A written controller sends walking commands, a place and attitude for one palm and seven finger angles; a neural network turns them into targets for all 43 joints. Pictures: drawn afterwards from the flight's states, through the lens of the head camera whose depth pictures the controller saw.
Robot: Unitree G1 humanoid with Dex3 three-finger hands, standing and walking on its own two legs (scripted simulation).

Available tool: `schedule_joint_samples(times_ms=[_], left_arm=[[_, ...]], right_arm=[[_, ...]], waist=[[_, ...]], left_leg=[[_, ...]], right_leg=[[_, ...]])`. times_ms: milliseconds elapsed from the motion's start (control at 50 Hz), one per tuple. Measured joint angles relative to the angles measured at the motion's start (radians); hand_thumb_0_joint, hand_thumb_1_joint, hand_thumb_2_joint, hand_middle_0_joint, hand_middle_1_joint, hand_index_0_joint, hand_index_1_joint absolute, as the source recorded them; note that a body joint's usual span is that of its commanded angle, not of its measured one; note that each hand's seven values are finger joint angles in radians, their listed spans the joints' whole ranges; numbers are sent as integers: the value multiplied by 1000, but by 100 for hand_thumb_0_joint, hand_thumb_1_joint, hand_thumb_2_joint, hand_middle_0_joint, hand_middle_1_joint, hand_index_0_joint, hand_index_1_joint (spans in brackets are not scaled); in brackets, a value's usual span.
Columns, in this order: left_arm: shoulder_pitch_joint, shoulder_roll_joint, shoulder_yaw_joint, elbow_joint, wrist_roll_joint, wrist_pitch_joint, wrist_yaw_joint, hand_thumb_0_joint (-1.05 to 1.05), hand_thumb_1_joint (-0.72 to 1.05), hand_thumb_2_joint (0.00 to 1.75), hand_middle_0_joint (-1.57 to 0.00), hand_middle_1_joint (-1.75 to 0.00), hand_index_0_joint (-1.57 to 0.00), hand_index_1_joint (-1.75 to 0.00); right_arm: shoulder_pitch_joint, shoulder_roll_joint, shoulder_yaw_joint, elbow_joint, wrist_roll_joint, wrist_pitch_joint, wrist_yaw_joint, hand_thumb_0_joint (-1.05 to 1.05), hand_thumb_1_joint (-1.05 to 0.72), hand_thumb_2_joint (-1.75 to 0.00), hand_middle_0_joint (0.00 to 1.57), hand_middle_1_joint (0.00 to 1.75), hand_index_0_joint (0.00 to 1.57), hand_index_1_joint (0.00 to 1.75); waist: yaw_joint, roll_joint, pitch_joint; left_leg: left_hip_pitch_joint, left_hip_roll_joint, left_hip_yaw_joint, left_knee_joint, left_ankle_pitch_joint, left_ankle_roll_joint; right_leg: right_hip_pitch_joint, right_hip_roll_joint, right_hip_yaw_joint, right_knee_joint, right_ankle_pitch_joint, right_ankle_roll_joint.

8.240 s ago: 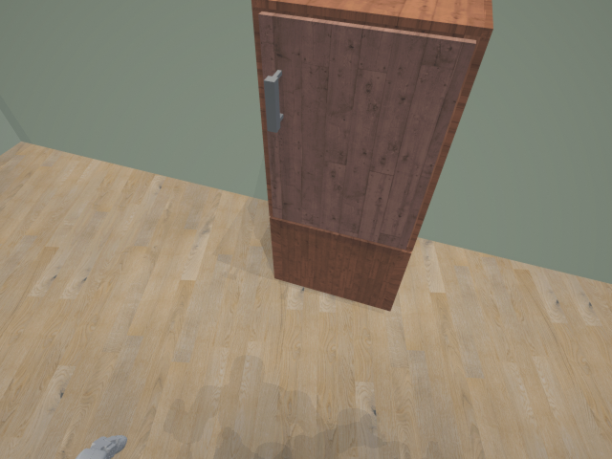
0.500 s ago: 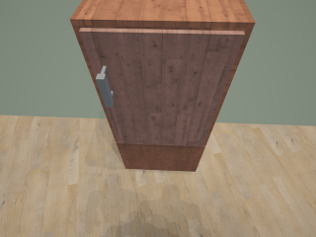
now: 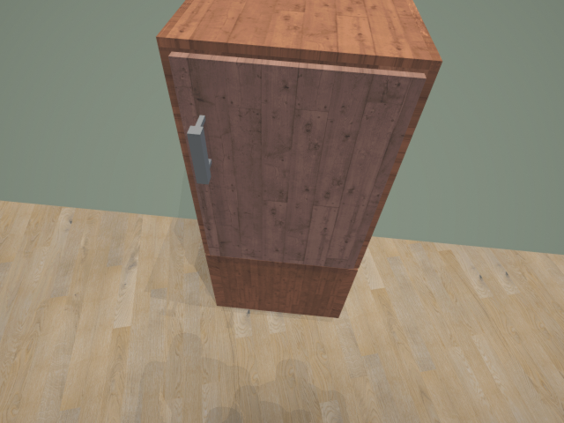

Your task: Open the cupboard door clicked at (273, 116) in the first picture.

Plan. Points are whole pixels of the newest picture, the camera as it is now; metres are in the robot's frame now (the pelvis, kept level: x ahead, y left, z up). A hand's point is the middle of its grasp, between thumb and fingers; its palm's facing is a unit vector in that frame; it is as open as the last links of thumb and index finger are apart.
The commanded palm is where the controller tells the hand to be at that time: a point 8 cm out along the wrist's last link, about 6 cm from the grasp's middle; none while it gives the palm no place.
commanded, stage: come to a stop and stand still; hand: left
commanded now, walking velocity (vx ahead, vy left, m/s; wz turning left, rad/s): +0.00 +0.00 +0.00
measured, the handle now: (202, 149) +0.58 +0.21 +0.04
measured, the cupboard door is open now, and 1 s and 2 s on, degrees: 0 0 0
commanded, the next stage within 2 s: look again from close up in 0.20 s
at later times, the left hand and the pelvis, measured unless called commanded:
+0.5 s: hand out of the picture +0.02 +0.19 -0.17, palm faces -0.01 -0.98 -0.22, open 7.4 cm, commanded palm none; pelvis +0.01 +0.02 +0.00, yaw +0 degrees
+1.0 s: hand out of the picture +0.12 +0.20 -0.12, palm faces +0.20 -0.96 -0.20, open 7.4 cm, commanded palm +0.12 +0.25 -0.06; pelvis +0.01 +0.01 +0.00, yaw +0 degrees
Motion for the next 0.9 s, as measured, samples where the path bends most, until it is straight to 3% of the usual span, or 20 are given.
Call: schedule_joint_samples(times_ms=[320,460,640,900], left_arm=[[28,-10,-14,61,0,-22,10,1,91,90,-20,-30,-20,-30],[16,-42,-27,39,-2,-31,16,1,91,90,-20,-30,-20,-30],[-31,-25,-14,9,-3,-26,17,1,92,90,-20,-30,-20,-30],[-31,-15,-13,21,-2,-20,10,1,91,90,-20,-30,-20,-30]], right_arm=[[46,-4,14,56,5,-7,5,1,-91,-90,20,29,20,30],[71,-13,6,-9,-2,-8,10,1,-91,-90,20,29,20,30],[90,-1,18,5,-2,-15,3,2,-93,-90,20,29,20,30],[47,-7,13,22,1,-18,4,1,-91,-90,20,29,20,30]], waist=[[-8,28,1],[-44,70,-8],[-36,58,-18],[-29,30,2]], left_leg=[[1,-2,2,-26,18,4],[-41,-8,0,77,-46,19],[-2,-34,15,41,-40,31],[13,-28,17,9,-28,23]], right_leg=[[5,0,1,-33,20,5],[-24,-11,2,42,-25,17],[-10,-37,17,56,-42,30],[1,-29,19,27,-31,25]])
